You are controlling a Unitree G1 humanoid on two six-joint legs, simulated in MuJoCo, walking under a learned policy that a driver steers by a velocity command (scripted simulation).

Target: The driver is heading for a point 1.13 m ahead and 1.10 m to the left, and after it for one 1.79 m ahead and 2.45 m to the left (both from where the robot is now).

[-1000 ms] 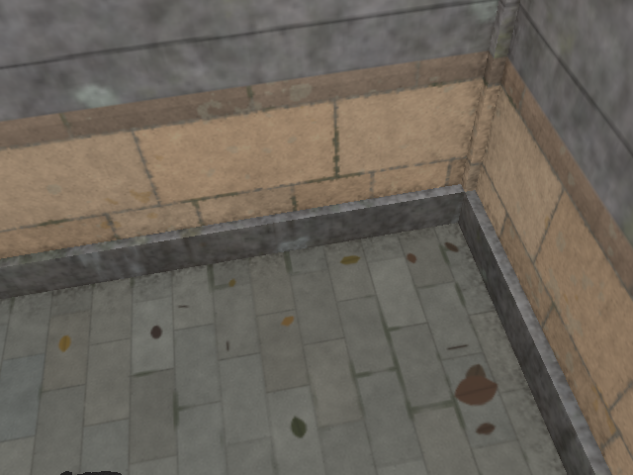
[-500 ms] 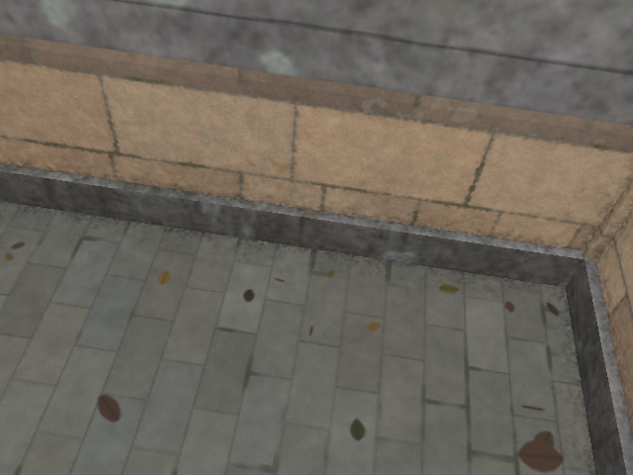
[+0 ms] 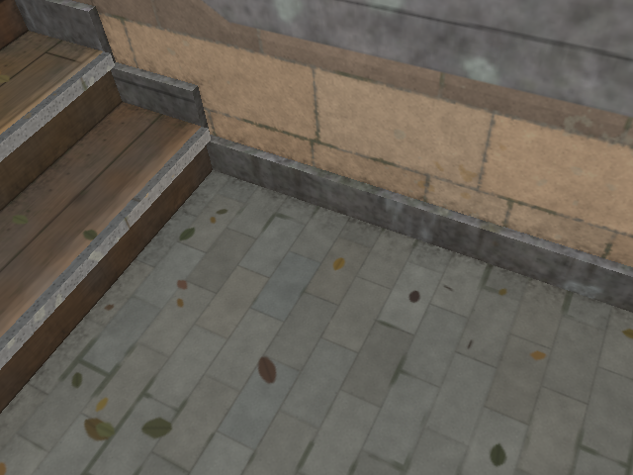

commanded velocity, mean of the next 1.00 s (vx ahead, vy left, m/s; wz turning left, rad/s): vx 0.32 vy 0.00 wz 0.33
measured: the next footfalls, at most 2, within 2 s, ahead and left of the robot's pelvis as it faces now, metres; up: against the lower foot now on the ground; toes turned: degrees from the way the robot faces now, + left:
left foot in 0.16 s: +0.03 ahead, +0.15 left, +0.00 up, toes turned +1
right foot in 0.70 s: +0.33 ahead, -0.10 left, +0.00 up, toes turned +10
